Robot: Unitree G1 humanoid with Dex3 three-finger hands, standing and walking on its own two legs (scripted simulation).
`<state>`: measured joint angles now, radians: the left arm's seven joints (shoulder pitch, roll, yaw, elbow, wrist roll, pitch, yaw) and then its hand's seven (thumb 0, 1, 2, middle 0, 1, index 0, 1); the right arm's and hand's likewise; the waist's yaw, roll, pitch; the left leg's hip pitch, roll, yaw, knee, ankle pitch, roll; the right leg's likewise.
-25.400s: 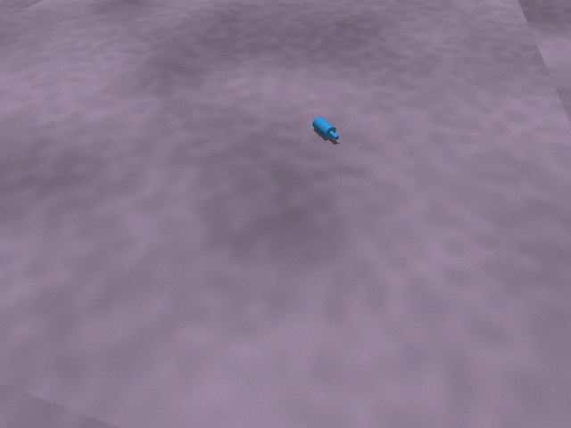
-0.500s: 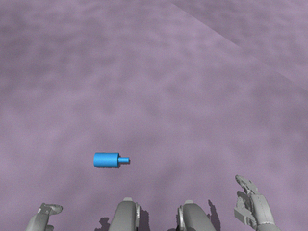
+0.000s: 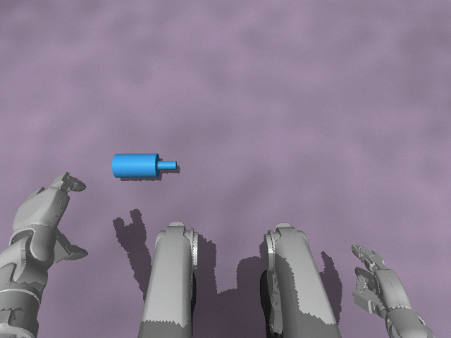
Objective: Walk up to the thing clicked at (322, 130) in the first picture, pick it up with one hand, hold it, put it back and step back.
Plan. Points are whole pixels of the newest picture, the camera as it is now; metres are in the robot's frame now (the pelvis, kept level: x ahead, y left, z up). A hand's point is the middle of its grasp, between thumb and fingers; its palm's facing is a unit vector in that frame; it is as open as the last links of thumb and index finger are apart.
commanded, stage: rise first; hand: left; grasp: from above
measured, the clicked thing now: (146, 165) +0.52 +0.27 -0.44
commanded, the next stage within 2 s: none
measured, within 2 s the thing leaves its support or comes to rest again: neither
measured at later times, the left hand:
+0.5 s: hand (93, 190) +0.39 +0.33 -0.26, palm faces -0.46 -0.11 -0.88, open 13.8 cm
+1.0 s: hand (104, 179) +0.43 +0.34 -0.31, palm faces -0.46 -0.04 -0.88, open 13.4 cm
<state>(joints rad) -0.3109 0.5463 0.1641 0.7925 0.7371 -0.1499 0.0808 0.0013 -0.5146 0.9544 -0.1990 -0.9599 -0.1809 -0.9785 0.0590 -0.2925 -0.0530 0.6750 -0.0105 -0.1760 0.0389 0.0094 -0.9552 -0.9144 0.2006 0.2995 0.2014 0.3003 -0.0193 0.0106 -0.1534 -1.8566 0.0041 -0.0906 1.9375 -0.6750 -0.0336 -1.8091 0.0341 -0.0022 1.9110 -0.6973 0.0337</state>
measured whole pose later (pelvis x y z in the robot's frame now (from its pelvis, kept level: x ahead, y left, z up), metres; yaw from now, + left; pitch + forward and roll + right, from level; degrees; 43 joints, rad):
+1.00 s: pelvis -0.02 +0.02 -0.14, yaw -6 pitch +34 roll -10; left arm -0.86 0.86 0.17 1.33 1.31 -0.37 0.33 0.00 -0.38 0.89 -0.19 -0.88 -0.19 -0.88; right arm 0.10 -0.26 0.05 0.73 -0.14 0.01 0.13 0.00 -0.91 -0.90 0.20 0.30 0.20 0.30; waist -0.17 -0.04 -0.04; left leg -2.31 -0.02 -0.17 2.40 -0.69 -0.01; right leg -2.20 0.06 -0.06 2.30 -0.71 0.05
